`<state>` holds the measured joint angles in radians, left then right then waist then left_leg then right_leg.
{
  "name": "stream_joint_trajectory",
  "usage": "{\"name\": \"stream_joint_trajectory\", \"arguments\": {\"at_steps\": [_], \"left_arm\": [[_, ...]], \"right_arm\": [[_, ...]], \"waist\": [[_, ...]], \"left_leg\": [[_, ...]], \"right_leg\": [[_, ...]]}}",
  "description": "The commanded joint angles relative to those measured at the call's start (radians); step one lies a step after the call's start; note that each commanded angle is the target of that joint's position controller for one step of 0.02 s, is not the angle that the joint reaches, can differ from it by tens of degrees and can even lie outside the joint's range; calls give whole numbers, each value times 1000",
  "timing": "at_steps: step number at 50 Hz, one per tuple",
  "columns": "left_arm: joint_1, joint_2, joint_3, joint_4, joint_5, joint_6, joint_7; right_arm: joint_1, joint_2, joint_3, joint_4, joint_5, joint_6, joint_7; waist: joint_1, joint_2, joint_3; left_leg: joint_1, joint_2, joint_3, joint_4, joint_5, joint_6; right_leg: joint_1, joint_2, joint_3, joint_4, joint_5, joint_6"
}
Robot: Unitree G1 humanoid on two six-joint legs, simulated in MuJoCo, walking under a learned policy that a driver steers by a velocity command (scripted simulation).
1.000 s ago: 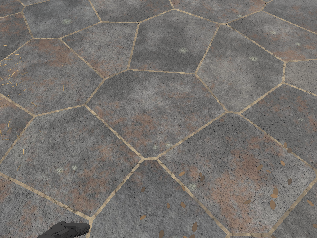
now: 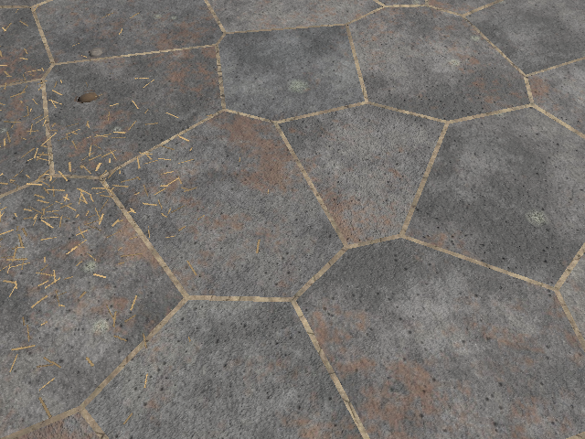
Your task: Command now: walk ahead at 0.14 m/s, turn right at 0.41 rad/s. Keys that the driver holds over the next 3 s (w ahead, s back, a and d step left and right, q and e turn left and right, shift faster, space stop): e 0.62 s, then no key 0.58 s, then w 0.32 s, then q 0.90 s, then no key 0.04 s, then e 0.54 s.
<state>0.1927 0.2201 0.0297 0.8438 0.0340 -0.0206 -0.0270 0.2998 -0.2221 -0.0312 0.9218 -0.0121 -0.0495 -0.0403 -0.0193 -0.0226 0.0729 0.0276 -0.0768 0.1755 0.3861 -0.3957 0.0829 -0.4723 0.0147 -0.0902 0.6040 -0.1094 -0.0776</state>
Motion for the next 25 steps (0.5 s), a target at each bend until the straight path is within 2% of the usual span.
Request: {"name": "stream_joint_trajectory", "arguments": {"at_steps": [1,2,3,4,5,6,7,8,11,16,18,21,25], "left_arm": [[262,146,50,6,13,-30,15],[269,258,76,-3,4,-33,25],[270,303,93,-6,-36,-18,28],[198,262,90,-35,-60,-3,26],[120,195,73,-55,-51,12,30],[74,149,58,-60,-39,24,32],[62,139,56,-62,-39,29,37],[57,144,57,-62,-31,30,37],[67,189,72,-65,-24,24,29],[76,208,83,-79,-20,46,33],[80,212,87,-83,-17,53,33],[79,216,92,-89,-11,56,31],[50,220,96,-98,-8,62,23]], "right_arm": [[-37,-186,-46,-59,7,6,-12],[5,-108,-29,-103,-1,4,-4],[82,-83,-24,-114,8,19,5],[68,-109,-22,-95,-17,31,7],[-5,-125,-27,-108,-14,34,9],[-50,-131,-31,-117,-16,37,8],[-60,-131,-32,-128,-24,49,8],[-39,-117,-29,-122,-28,65,10],[-22,-98,-25,-126,-17,84,10],[-119,-121,-32,-164,-13,97,1],[-144,-124,-32,-176,-9,95,-1],[-154,-125,-29,-187,-2,84,-4],[-116,-133,-25,-194,13,65,-9]], "waist": [[141,55,-160],[89,-139,-233],[55,-219,-382],[50,-52,-332],[44,6,-187],[21,58,-98],[11,38,-76],[3,10,-91],[2,-19,-143],[49,-82,-133],[61,-91,-122],[67,-95,-121],[51,-111,-134]], "left_leg": [[-71,217,-10,512,945,-11],[-326,74,7,825,133,-49],[-517,-55,-157,1040,-246,-74],[-543,38,-240,1049,-183,-77],[-574,64,-231,1002,-124,-84],[-581,92,-226,916,-81,-93],[-555,107,-226,842,-45,-103],[-516,98,-214,813,-15,-112],[-498,88,-211,725,18,-131],[-560,92,-235,579,40,-149],[-569,86,-244,531,34,-148],[-540,67,-254,460,11,-134],[-424,25,-256,320,-29,-99]], "right_leg": [[287,3,62,-192,220,-89],[503,-252,354,-95,876,-183],[634,-405,652,-147,1064,-381],[540,-386,574,-192,793,-368],[394,-327,509,-245,560,-330],[294,-265,457,-289,414,-272],[240,-216,415,-311,348,-235],[210,-183,383,-317,324,-212],[213,-147,372,-313,279,-181],[248,-126,472,-352,-107,-142],[260,-128,518,-357,-179,-140],[275,-131,567,-339,-158,-139],[269,-126,628,-306,-19,-129]]}}
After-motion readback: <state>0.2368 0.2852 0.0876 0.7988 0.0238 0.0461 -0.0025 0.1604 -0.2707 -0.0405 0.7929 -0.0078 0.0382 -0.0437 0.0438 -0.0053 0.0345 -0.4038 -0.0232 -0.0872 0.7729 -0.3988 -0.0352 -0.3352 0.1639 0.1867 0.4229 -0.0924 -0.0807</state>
